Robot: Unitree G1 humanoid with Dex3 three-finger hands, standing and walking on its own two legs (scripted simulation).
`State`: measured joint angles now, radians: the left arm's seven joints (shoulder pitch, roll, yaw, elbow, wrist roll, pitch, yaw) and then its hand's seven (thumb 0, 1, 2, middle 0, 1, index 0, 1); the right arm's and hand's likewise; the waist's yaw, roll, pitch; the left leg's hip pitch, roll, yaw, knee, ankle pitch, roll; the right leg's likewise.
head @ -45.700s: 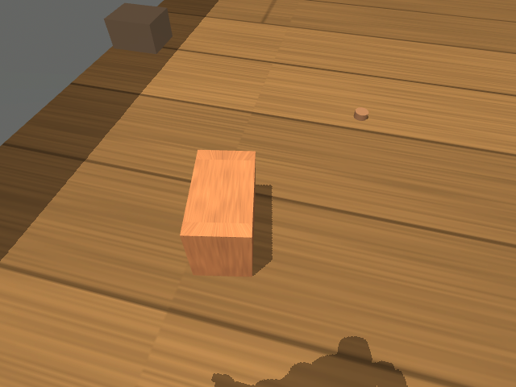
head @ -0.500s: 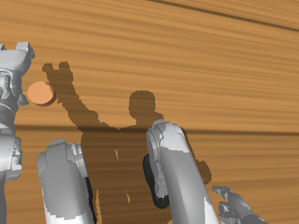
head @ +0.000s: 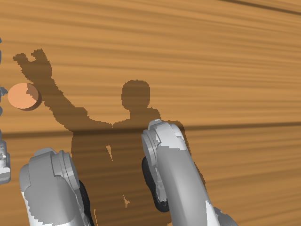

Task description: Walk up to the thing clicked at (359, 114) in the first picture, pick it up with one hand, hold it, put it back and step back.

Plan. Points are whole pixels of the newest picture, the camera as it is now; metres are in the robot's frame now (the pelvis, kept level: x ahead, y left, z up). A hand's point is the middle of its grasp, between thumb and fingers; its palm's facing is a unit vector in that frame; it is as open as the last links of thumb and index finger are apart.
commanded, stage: home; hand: left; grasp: from above
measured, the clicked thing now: (25, 97) +0.49 +0.26 -0.31
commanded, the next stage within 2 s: none
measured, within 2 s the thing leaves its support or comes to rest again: neither
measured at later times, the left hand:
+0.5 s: hand out of the picture +0.30 +0.25 +0.06, palm faces -0.18 -0.75 -0.64, open 7.6 cm
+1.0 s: hand out of the picture +0.23 +0.21 +0.28, palm faces +0.22 -0.95 -0.22, open 7.4 cm
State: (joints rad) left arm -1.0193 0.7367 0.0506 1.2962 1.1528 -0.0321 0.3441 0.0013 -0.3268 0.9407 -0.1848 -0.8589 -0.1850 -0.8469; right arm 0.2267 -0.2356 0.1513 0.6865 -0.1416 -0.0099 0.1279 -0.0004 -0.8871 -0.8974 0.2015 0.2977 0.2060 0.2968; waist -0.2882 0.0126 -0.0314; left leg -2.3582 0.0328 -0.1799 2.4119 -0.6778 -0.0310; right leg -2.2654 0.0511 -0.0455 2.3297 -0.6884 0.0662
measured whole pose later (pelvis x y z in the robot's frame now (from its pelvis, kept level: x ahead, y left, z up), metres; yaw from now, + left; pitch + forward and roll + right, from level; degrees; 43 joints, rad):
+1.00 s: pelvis +0.06 +0.00 +0.35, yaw +10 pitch +17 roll -3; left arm 0.33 0.23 0.06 -0.01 -0.06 0.45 0.08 0.01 0.91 0.90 -0.20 -0.30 -0.20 -0.30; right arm 0.26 -0.21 0.05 0.55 0.04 -0.14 -0.16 0.01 -0.90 -0.90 0.20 0.30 0.21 0.30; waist -0.08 0.04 -0.18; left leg -0.99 0.05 -0.07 1.21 -0.52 -0.03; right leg -0.92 -0.01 -0.05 1.16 -0.53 0.02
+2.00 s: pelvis +0.07 +0.01 +0.38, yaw +11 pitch +10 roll -3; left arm 0.50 0.22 0.04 -0.15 -0.05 0.47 0.02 0.01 0.91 0.90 -0.20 -0.30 -0.20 -0.30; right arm 0.29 -0.22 0.04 0.54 0.00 -0.24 -0.19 0.01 -0.90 -0.90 0.20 0.30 0.21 0.30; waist -0.04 0.04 -0.15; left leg -0.72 0.04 -0.06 1.02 -0.47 -0.02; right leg -0.64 -0.02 -0.04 0.96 -0.48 0.03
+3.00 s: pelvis +0.08 +0.01 +0.38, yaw +11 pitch +10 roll -3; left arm 0.50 0.22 0.03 -0.14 -0.05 0.46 0.02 0.01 0.91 0.90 -0.20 -0.30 -0.20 -0.30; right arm 0.28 -0.22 0.03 0.53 0.00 -0.22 -0.18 0.01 -0.90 -0.90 0.20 0.30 0.21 0.30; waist -0.04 0.04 -0.15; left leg -0.71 0.04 -0.06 1.03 -0.49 -0.03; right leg -0.64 -0.01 -0.04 0.96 -0.50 0.03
